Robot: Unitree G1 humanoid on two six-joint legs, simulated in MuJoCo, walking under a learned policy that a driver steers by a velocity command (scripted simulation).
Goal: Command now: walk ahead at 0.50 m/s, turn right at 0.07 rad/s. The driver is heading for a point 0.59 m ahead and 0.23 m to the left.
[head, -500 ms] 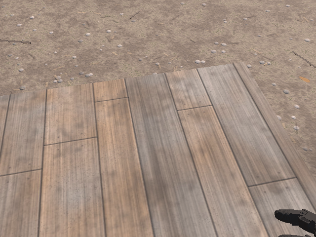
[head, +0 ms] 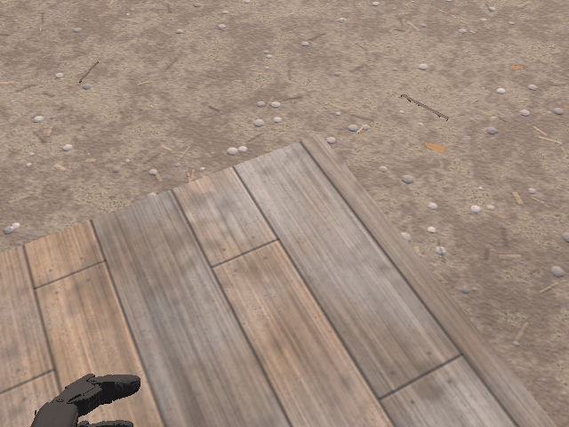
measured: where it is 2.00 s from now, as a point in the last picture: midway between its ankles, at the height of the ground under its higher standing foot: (167, 414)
